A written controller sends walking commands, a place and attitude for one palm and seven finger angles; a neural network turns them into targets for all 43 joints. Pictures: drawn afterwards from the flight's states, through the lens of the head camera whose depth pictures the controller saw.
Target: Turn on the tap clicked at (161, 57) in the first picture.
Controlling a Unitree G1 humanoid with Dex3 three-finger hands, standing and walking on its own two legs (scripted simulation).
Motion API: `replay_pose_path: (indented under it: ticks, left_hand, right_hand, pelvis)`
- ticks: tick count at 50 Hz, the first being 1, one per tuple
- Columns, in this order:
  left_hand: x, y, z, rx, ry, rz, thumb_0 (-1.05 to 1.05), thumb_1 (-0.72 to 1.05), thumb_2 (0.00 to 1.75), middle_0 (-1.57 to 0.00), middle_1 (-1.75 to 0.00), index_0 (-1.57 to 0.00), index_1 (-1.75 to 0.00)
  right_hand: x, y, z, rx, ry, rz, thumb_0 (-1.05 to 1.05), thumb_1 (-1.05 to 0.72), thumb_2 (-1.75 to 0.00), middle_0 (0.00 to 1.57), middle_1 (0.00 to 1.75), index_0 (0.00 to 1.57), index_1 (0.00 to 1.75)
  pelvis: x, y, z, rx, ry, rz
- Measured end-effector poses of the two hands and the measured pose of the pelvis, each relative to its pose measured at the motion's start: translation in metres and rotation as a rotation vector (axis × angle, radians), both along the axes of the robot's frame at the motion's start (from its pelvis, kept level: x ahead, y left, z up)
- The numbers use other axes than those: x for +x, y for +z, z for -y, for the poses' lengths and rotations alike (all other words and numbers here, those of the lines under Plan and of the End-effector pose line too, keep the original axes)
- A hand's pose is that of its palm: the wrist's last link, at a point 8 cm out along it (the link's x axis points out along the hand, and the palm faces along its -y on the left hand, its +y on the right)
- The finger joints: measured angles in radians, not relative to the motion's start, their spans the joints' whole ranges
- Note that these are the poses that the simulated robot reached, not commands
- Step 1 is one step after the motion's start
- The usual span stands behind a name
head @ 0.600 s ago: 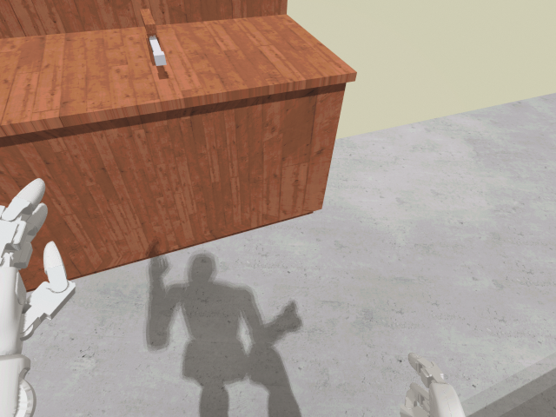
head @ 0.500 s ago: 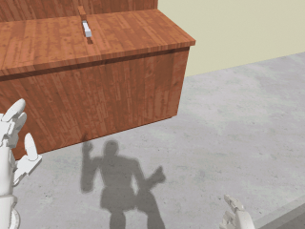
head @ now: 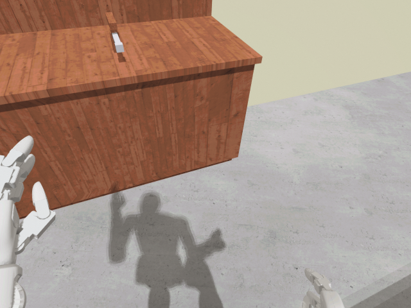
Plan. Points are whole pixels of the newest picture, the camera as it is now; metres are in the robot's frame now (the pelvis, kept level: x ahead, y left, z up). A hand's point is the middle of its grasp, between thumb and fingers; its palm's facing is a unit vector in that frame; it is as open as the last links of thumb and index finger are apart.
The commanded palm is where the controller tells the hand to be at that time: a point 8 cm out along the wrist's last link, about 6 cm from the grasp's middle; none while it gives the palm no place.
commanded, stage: walk to a spot facing it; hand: left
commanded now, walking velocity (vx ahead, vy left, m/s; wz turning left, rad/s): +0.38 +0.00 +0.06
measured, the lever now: (119, 47) +0.97 +0.39 +0.08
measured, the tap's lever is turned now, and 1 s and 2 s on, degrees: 0 0 0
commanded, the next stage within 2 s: take the last steps up to it in 0.70 s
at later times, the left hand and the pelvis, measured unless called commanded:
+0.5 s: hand (67, 167) +0.29 +0.25 +0.16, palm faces +0.48 -0.80 -0.36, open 7.4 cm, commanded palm +0.24 +0.28 +0.18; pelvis +0.08 +0.00 -0.02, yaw +2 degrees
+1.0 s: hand (133, 116) +0.42 +0.18 +0.17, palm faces +0.44 -0.75 -0.49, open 7.4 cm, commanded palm +0.36 +0.22 +0.18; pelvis +0.23 -0.07 -0.01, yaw +5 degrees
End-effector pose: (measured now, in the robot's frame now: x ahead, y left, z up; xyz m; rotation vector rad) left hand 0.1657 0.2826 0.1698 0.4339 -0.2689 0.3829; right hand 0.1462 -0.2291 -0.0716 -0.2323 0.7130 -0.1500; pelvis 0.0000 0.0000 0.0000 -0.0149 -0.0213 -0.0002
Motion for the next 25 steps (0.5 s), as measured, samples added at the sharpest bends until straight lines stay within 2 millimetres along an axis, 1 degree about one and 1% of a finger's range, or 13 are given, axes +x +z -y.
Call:
replay_pose_path:
  ticks: [4,7,10,15,18,20,23,25]
  left_hand:
    - [0.002,0.001,-0.001,-0.002,0.013,0.015,0.01,0.88,0.90,-0.21,-0.30,-0.21,-0.30]
    - [0.007,0.002,-0.002,0.012,0.022,0.041,0.01,0.88,0.90,-0.21,-0.30,-0.21,-0.30]
    - [0.014,0.001,-0.001,0.021,0.036,0.044,0.01,0.89,0.90,-0.21,-0.30,-0.21,-0.30]
    - [0.031,-0.002,0.007,0.025,0.039,0.057,0.01,0.89,0.90,-0.21,-0.30,-0.21,-0.30]
    - [0.042,-0.001,0.007,0.008,0.037,0.081,0.01,0.88,0.90,-0.21,-0.30,-0.21,-0.30]
    - [0.050,0.001,0.002,0.012,0.039,0.096,0.01,0.88,0.90,-0.21,-0.30,-0.22,-0.30]
    - [0.065,0.003,-0.007,0.039,0.037,0.116,0.01,0.88,0.90,-0.21,-0.30,-0.22,-0.30]
    - [0.080,0.005,-0.009,0.054,0.038,0.097,0.01,0.88,0.90,-0.21,-0.30,-0.21,-0.30]
  right_hand:
    - [0.001,-0.002,0.002,-0.015,-0.012,-0.006,0.01,-0.90,-0.90,0.20,0.30,0.20,0.30]
    - [0.003,-0.007,0.004,-0.019,-0.020,-0.007,0.01,-0.90,-0.90,0.20,0.30,0.20,0.30]
    - [0.007,-0.014,0.005,-0.005,-0.029,-0.020,0.01,-0.90,-0.90,0.20,0.30,0.20,0.30]
    - [0.020,-0.026,0.009,0.006,-0.007,-0.061,0.01,-0.90,-0.90,0.20,0.30,0.20,0.30]
    - [0.031,-0.028,0.010,-0.016,0.017,-0.111,0.01,-0.90,-0.90,0.20,0.30,0.20,0.30]
    - [0.043,-0.026,0.009,-0.035,0.028,-0.125,0.01,-0.90,-0.90,0.20,0.30,0.20,0.30]
    - [0.065,-0.025,0.005,-0.037,0.007,-0.087,0.01,-0.90,-0.90,0.20,0.30,0.20,0.30]
    - [0.079,-0.022,0.000,-0.011,-0.007,-0.060,0.01,-0.90,-0.90,0.20,0.30,0.20,0.30]
  pelvis:
    - [0.005,-0.002,-0.001,-0.003,0.006,-0.005]
    - [0.010,-0.007,0.000,-0.007,0.013,0.001]
    - [0.019,-0.009,0.004,-0.009,0.018,0.002]
    - [0.038,-0.014,0.011,-0.004,0.042,-0.006]
    - [0.050,-0.013,0.009,0.005,0.062,-0.005]
    - [0.061,-0.013,0.005,0.011,0.065,-0.004]
    - [0.075,-0.019,0.000,0.029,0.036,0.004]
    - [0.085,-0.016,0.000,0.027,0.029,0.002]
